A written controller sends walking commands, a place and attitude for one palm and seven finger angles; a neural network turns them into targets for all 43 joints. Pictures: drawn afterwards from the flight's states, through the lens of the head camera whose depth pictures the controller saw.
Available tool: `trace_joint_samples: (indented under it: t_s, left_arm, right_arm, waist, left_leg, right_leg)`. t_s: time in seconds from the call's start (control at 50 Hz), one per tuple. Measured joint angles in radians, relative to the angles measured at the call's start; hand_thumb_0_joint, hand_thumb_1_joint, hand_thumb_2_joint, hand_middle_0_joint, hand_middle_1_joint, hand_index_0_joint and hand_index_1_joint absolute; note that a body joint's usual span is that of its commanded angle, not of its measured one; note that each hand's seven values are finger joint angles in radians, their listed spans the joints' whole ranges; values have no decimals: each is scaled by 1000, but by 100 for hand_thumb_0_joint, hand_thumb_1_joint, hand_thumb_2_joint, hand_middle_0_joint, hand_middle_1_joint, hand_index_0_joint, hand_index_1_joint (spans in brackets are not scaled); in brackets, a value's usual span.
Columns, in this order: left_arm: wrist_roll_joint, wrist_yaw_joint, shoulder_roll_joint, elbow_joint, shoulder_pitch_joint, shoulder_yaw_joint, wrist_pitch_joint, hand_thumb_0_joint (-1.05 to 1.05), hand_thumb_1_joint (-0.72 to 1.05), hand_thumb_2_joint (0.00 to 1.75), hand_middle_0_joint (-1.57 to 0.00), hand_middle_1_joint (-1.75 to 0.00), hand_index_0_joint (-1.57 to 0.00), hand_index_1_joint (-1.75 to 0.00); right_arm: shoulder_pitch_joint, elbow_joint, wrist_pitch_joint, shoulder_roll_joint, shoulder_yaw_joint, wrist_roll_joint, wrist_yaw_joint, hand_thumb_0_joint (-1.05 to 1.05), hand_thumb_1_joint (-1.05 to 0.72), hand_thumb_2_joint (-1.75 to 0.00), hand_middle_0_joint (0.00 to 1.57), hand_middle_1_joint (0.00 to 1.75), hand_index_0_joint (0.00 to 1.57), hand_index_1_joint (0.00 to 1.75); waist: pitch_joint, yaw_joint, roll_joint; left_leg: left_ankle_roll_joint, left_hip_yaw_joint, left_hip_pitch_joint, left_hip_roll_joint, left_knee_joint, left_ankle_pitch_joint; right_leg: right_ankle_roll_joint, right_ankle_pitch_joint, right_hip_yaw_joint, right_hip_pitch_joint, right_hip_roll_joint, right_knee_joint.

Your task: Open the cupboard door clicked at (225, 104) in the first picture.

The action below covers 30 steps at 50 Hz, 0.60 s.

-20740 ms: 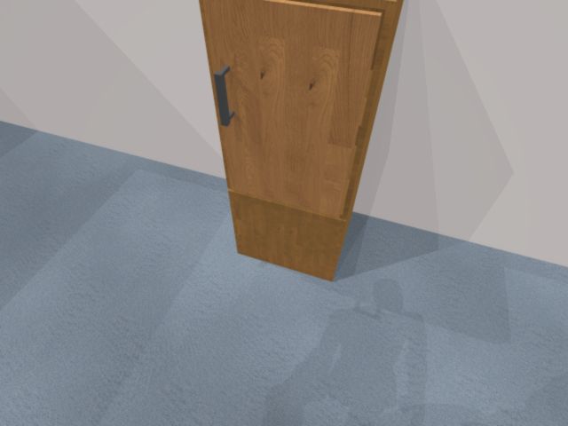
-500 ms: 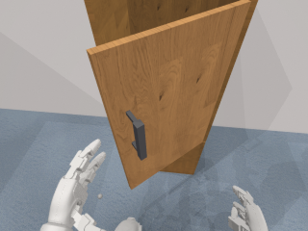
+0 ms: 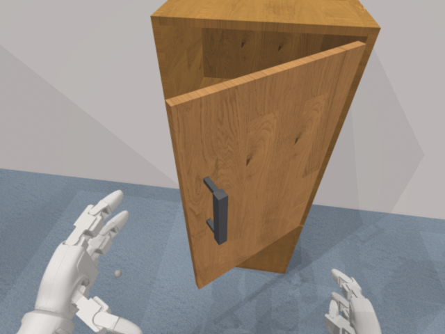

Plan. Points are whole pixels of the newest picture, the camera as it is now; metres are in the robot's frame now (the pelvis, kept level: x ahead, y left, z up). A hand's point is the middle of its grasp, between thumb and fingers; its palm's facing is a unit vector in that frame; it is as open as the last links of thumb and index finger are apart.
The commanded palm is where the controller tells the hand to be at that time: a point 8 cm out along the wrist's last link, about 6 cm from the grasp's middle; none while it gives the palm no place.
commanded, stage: draw the hand back to the body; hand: left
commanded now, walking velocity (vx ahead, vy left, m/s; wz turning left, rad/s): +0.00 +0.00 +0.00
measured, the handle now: (215, 211) +0.32 +0.05 +0.07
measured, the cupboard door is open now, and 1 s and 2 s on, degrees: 41 41 41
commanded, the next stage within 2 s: step back with the hand held close in 1.04 s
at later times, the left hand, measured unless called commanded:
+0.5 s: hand (56, 224) +0.21 +0.24 +0.18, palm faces +0.36 -0.86 -0.37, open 11.0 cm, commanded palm +0.17 +0.29 +0.20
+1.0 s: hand (53, 207) +0.22 +0.24 +0.20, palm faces +0.42 -0.83 -0.38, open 7.5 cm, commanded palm +0.18 +0.28 +0.22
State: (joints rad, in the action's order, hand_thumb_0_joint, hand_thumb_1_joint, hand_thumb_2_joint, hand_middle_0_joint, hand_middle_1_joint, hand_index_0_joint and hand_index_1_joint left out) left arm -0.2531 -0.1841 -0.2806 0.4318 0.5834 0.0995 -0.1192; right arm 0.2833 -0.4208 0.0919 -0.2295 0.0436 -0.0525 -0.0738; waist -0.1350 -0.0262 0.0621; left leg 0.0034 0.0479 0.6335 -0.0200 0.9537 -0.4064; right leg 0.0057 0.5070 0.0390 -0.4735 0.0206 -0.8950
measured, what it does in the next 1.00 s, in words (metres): rises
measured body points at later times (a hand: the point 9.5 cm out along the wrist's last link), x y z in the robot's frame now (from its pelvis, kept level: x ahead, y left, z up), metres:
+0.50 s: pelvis +0.02 +0.01 +0.04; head +0.00 -0.01 +0.49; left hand +0.18 +0.28 +0.20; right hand +0.21 -0.21 -0.03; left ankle +0.05 +0.11 -0.69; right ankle -0.03 -0.13 -0.69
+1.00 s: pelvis +0.03 -0.01 +0.05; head +0.01 -0.03 +0.50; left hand +0.19 +0.28 +0.22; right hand +0.22 -0.24 -0.03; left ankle +0.05 +0.11 -0.69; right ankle -0.03 -0.13 -0.69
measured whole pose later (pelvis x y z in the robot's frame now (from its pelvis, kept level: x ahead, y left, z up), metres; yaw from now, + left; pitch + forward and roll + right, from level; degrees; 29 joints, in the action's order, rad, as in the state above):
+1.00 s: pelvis +0.03 -0.01 +0.05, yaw -2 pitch -4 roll +0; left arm -0.08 0.11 -0.34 0.42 0.49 0.32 -0.04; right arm 0.20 -0.62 0.08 -0.23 0.02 0.00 -0.10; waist 0.00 -0.07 0.05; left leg -0.01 0.00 0.17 -0.02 0.47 -0.24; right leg 0.00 0.32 -0.01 -0.04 0.01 -0.42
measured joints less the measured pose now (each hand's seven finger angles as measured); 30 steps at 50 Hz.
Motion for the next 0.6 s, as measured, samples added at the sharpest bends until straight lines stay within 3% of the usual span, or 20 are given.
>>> trace_joint_samples:
  t_s: [0.08, 0.2, 0.32, 0.6]
  left_arm:
    - [113, 163, -12, 60, 27, -15, 61, -2, -37, 36, -16, -30, -16, -30]
    - [179, 273, -24, 60, 38, 1, 100, -1, -19, 44, -17, -30, -17, -30]
    - [192, 305, -38, 40, 4, 45, 103, -1, 1, 52, -17, -30, -18, -30]
    - [180, 306, -69, 24, -63, 182, 86, 0, 49, 73, -19, -30, -20, -30]
  right_arm:
    - [-5, -10, -17, 9, 9, 13, -29, 1, -90, -89, 20, 30, 20, 30]
    - [-14, -47, -20, 17, 23, 28, -45, 1, -90, -89, 20, 30, 20, 30]
    - [-33, -100, -3, 14, 29, 38, -43, 1, -90, -89, 20, 30, 20, 30]
    - [-81, -163, 4, 8, 4, 47, -26, 1, -90, -89, 20, 30, 20, 30]
  waist:
    - [13, -10, -5]
    - [46, -19, -8]
    - [79, -30, -9]
    - [112, -44, -20]
  left_leg:
    - [2, -14, -68, -1, -68, 23]
    - [9, -25, -172, 7, -178, 65]
    - [14, -35, -266, 17, -272, 98]
    - [9, -54, -405, 19, -422, 146]
  right_leg:
    - [4, -31, -13, 63, -1, 70]
    - [9, -78, -22, 165, -11, 183]
    - [14, -113, -31, 255, -23, 276]
    - [10, -165, -48, 382, -28, 419]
